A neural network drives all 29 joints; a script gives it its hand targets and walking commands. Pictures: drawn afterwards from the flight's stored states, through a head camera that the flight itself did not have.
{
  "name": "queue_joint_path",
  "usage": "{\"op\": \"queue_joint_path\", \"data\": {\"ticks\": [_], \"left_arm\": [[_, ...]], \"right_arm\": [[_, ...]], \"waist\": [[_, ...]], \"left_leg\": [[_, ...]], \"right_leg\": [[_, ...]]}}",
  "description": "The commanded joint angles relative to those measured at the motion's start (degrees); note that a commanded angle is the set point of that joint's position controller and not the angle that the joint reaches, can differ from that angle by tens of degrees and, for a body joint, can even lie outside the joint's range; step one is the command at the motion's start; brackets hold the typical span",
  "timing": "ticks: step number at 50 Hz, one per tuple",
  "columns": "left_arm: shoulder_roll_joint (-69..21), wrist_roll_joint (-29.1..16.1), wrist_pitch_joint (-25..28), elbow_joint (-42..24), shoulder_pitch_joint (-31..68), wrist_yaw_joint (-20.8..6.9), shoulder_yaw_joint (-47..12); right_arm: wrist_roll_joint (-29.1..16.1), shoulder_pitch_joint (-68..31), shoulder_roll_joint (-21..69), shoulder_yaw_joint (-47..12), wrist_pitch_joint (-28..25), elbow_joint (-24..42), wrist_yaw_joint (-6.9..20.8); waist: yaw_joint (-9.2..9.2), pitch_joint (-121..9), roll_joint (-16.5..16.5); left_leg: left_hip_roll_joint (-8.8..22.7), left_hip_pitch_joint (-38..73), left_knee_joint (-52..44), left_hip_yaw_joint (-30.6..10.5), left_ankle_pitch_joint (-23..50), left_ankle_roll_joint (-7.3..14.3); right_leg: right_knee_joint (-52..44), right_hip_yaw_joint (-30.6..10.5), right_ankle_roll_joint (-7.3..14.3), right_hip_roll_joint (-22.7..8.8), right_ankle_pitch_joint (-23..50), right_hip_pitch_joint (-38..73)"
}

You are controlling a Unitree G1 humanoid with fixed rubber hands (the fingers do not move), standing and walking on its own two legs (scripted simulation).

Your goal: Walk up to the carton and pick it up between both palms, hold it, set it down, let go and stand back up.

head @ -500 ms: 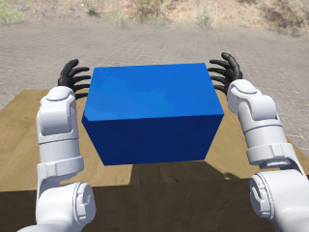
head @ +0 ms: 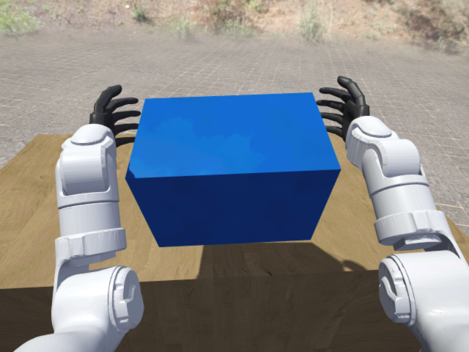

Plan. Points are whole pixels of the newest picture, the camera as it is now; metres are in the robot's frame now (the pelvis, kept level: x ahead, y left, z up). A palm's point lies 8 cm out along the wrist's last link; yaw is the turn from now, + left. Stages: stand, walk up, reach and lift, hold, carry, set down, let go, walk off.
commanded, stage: hold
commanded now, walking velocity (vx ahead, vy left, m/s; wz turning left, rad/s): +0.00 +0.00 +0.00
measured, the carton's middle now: (232, 173) +0.40 +0.00 +0.18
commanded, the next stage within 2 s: set down in 1.22 s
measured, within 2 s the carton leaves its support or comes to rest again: neither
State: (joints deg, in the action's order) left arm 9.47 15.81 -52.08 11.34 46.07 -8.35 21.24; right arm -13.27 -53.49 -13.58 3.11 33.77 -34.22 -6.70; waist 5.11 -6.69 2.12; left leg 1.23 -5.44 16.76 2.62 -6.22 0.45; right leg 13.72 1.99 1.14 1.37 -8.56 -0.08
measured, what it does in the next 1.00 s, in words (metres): stands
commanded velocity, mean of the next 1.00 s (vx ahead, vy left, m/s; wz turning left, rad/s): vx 0.00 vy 0.00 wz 0.00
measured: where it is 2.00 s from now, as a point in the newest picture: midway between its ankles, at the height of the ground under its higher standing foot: outside the picture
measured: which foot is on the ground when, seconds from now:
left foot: down 0.00-1.00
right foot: down 0.00-1.00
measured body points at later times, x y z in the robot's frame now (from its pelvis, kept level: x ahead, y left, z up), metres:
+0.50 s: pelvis +0.00 +0.00 +0.00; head -0.08 +0.02 +0.44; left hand +0.36 +0.20 +0.27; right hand +0.37 -0.19 +0.29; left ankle +0.04 +0.11 -0.75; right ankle +0.00 -0.11 -0.75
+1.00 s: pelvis +0.00 +0.00 +0.00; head -0.08 +0.03 +0.44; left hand +0.37 +0.20 +0.28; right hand +0.38 -0.19 +0.30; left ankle +0.04 +0.11 -0.75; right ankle +0.00 -0.11 -0.75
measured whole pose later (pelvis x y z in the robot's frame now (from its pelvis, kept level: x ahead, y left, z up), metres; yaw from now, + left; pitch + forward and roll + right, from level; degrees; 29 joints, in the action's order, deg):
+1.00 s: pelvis +0.00 +0.00 +0.00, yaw +0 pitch -5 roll -1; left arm 9.3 15.8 -52.0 11.4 46.1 -8.0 20.8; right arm -13.4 -53.5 -13.9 3.2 33.6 -34.3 -6.6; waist 5.2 -6.7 2.1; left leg 1.3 -5.5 16.9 2.8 -6.3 0.4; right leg 13.9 1.7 1.1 1.4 -8.6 -0.3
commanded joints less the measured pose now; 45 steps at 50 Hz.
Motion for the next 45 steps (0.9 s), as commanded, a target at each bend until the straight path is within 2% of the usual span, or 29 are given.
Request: {"op": "queue_joint_path", "data": {"ticks": [1,5,11,15,18,27,34,39,42,45], "left_arm": [[-22.59,-12.33,3.36,-9.33,33.91,-9.53,-20.12],[-22.82,-12.67,3.09,-10.89,32.97,-9.28,-21.1],[-22.62,-12.28,2.8,-13.11,32.19,-8.84,-21.04],[-22.14,-11.84,2.58,-12.34,31.08,-8.86,-19.85],[-21.9,-11.94,2.46,-12.6,30.53,-9.02,-20.01],[-22.3,-12.42,2.92,-10.89,34.06,-9.17,-20.31],[-21.92,-11.69,3.1,-6.24,34.66,-9.79,-19.02],[-22.08,-11.58,3.37,-4.97,35.49,-10.06,-18.54],[-22.39,-11.95,3.63,-6.23,35.21,-9.77,-19.38],[-22.57,-12.2,3.9,-6.94,34.82,-9.35,-19.35]], "right_arm": [[-9.24,-35.91,23.97,-12.46,-2.74,17.96,8.74],[-9.52,-34.48,23.34,-12.61,-2.52,18.91,8.39],[-10.12,-33.22,23.11,-12.91,-2.21,19.18,8.74],[-10.13,-33.98,23.32,-13.74,-2.26,20.2,8.87],[-10.52,-34.06,23.52,-14.13,-2.22,21.31,8.46],[-8.76,-35.37,24.13,-12.33,-1.81,18.93,8.84],[-7.55,-36.08,23.57,-10.49,-1.95,14.58,9.38],[-7.44,-36.98,24.2,-10.21,-2.27,13.6,9.64],[-8.0,-37.06,23.97,-10.87,-2.79,15.17,9.63],[-8.63,-37.3,24.48,-11.81,-3.06,16.05,9.62]], "waist": [[0.87,-17.37,-3.79],[1.37,-16.8,-4.61],[1.03,-16.47,-5.58],[-0.2,-16.39,-3.5],[0.0,-16.73,-2.75],[0.46,-15.15,-3.32],[0.53,-13.46,-3.42],[0.42,-13.22,-3.18],[0.32,-15.25,-4.03],[-0.11,-16.46,-3.32]], "left_leg": [[-1.56,9.8,0.3,-1.5,8.31,-0.68],[-1.41,10.44,0.54,-1.69,9.93,-1.25],[-1.22,9.92,0.54,-1.65,10.31,-1.53],[-1.43,9.47,0.34,-1.32,10.14,-0.79],[-1.54,9.89,0.55,-1.22,10.43,-0.44],[-1.19,7.63,-0.97,-1.24,4.22,-0.26],[-1.14,5.83,-2.42,-1.25,-0.08,0.16],[-1.17,6.27,-2.23,-1.22,0.36,0.19],[-1.17,6.92,-1.4,-1.43,2.86,-0.12],[-1.22,8.17,-0.84,-1.45,4.98,-0.26]], "right_leg": [[-1.32,-1.82,-0.62,0.75,10.61,-0.29],[-1.25,-1.62,-0.29,0.92,11.88,0.11],[-1.06,-1.73,-0.21,1.16,11.65,0.74],[-1.08,-1.86,-0.5,1.04,11.61,1.28],[-0.99,-2.02,-0.8,0.9,13.44,1.42],[-1.7,-1.76,-0.58,0.81,6.85,-0.63],[-2.16,-2.11,-0.63,0.19,3.96,-0.94],[-2.35,-2.07,-0.57,0.17,3.36,-1.81],[-1.73,-1.86,-0.48,0.34,5.55,-1.3],[-1.49,-1.78,-0.57,0.68,7.25,-0.91]]}}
